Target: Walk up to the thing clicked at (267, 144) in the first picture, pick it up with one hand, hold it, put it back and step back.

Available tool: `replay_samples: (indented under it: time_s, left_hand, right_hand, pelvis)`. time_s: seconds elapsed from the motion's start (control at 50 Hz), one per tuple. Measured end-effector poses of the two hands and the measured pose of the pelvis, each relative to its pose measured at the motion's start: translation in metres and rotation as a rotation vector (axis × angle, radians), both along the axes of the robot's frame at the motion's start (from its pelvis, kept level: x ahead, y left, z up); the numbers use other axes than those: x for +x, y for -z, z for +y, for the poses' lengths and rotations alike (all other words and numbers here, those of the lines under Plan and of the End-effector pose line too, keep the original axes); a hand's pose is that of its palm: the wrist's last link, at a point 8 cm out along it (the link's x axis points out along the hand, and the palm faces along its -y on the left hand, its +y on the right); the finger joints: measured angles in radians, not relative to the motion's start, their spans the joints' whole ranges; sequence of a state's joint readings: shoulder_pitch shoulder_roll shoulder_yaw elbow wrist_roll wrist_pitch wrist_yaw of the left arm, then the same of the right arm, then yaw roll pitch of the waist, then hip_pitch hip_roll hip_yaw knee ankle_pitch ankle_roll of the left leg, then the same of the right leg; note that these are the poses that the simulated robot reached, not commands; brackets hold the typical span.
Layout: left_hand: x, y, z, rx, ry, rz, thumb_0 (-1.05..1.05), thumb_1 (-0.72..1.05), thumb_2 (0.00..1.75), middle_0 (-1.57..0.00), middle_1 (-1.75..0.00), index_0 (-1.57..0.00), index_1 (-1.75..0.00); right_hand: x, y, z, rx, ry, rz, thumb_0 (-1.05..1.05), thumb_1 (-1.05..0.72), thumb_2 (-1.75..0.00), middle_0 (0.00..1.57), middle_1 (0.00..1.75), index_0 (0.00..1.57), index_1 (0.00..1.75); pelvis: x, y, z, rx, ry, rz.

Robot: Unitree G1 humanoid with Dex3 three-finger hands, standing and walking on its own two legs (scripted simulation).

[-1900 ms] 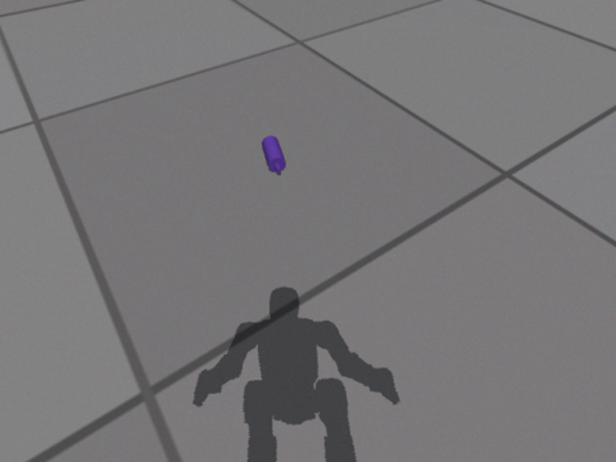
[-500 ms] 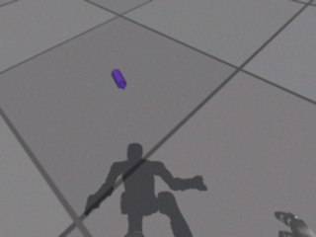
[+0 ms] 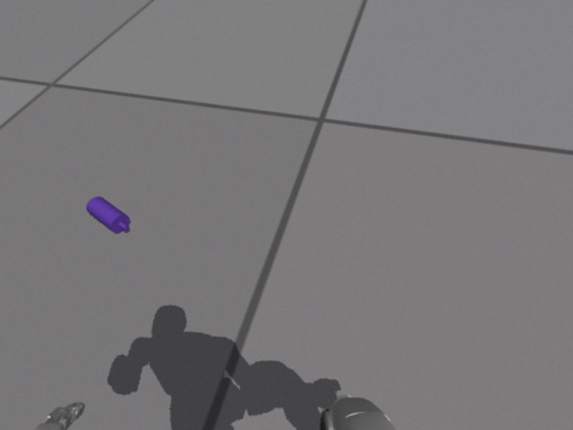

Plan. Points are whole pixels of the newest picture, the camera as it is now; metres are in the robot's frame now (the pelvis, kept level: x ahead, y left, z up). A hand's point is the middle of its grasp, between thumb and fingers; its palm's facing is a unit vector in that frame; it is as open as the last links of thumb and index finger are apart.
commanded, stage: walk up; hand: left
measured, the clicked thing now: (111, 216) +1.14 +0.66 -0.70
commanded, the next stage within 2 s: none
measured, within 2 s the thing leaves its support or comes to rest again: neither
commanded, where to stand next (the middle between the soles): +0.69 +0.77 m, yaw -45 degrees
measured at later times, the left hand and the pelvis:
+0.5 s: hand out of the picture +0.34 +0.53 -0.15, palm faces -0.25 -0.79 -0.56, open 7.4 cm; pelvis +0.21 +0.22 -0.01, yaw -14 degrees
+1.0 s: hand out of the picture +0.55 +0.61 -0.10, palm faces -0.31 -0.73 -0.61, open 7.4 cm; pelvis +0.36 +0.36 -0.01, yaw -23 degrees
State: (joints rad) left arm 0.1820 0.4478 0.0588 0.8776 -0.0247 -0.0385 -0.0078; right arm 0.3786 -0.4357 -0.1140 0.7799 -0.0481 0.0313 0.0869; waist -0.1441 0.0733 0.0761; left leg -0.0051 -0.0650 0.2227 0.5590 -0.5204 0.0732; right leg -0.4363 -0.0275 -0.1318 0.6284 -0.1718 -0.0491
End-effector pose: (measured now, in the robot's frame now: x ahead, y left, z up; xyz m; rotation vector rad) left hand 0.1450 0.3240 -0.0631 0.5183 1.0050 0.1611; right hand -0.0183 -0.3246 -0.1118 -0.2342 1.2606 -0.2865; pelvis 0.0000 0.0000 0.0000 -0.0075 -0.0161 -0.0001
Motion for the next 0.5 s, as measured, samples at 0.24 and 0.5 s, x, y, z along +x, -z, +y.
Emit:
replay_samples:
  time_s: [0.24, 0.5]
  left_hand:
    - [0.047, 0.007, 0.066, 0.001, -0.032, 0.054, 0.00, 0.90, 0.89, -0.21, -0.30, -0.21, -0.30]
    - [0.199, 0.044, 0.243, 0.126, 0.075, 0.161, 0.01, 0.90, 0.89, -0.21, -0.30, -0.21, -0.30]
  right_hand:
    - [0.188, -0.027, 0.076, -0.014, -0.094, -0.225, 0.01, -0.90, -0.90, 0.21, 0.30, 0.21, 0.30]
    - [0.243, -0.028, 0.210, -0.101, 0.056, -0.152, 0.01, -0.91, -0.90, 0.20, 0.30, 0.20, 0.30]
  pelvis:
    - [0.099, -0.009, 0.081, -0.043, 0.103, -0.040]
    - [0.207, 0.013, 0.219, -0.035, 0.236, 0.007]
